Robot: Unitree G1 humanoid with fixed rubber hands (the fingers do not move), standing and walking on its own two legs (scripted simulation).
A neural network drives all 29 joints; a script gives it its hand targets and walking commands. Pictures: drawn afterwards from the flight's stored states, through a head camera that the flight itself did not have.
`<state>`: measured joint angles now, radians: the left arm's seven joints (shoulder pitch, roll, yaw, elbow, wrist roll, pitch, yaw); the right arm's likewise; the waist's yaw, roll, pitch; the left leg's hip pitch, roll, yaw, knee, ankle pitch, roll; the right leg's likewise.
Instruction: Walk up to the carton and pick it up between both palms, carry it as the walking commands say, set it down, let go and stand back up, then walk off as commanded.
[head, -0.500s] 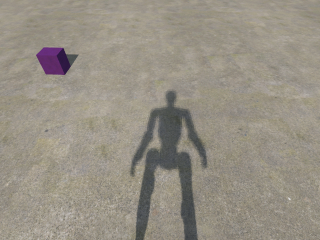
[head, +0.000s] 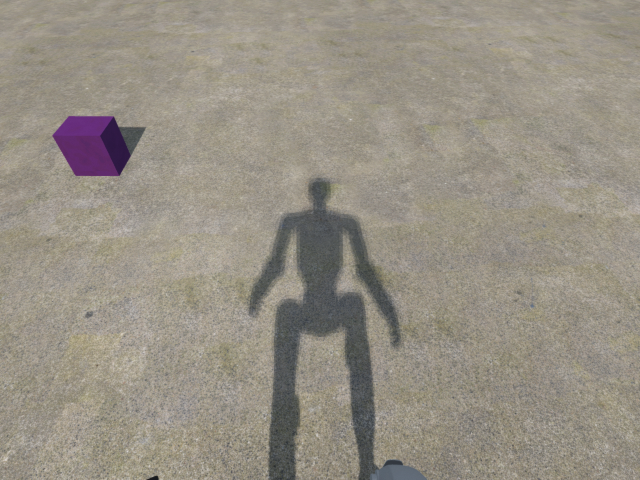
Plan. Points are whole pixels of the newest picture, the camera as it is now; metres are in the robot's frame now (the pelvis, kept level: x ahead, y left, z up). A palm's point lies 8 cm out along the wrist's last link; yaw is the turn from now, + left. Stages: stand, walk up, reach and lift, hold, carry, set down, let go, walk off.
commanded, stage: walk up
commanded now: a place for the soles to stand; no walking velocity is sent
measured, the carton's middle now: (94, 146) +1.80 +1.06 -0.66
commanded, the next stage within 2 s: none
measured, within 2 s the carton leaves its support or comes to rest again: neither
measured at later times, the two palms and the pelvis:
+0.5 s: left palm (129, 424) +0.26 +0.27 -0.12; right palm (395, 259) +0.53 -0.16 -0.10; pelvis +0.33 +0.04 -0.01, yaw +5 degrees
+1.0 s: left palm (139, 193) +0.76 +0.38 -0.11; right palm (361, 215) +0.69 -0.12 -0.14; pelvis +0.67 +0.14 -0.01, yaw +3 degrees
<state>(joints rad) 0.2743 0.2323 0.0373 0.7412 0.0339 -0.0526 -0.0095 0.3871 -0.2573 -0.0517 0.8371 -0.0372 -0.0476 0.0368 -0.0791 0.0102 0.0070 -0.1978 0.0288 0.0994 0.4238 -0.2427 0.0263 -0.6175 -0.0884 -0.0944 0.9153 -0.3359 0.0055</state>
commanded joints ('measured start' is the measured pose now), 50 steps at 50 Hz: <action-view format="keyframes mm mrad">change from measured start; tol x32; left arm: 1 -60 32 16 -72 -5 5 -5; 9 366 170 74 -50 37 -34 63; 50 245 55 62 -61 19 -26 76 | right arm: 1 0 -155 -32 -67 -5 -21 3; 27 -373 9 -7 -231 -29 24 76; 32 108 -255 -92 -160 14 6 -19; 50 -89 -72 -1 -164 -21 20 25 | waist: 1 9 74 40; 9 199 -286 -253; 22 57 -110 178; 32 -79 265 -357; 50 140 -17 -55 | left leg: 1 -110 216 -219 -311 -430 110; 6 -101 165 -129 -85 -262 115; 11 -721 71 -186 983 -273 -33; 23 -342 60 33 295 381 -75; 28 -172 -1 62 186 157 -8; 32 540 358 -698 -6 -9 200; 43 -161 162 -116 -273 -203 85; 50 -342 68 -5 252 -63 27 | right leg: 1 99 -18 7 -160 173 0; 7 483 67 -71 -399 117 -46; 10 816 -467 853 -635 -541 -235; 19 411 -195 36 -705 330 -172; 26 540 -211 -46 -669 334 -160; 29 589 -193 -110 -379 570 -157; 33 -12 30 168 538 -211 -50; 50 677 -10 49 -312 175 -84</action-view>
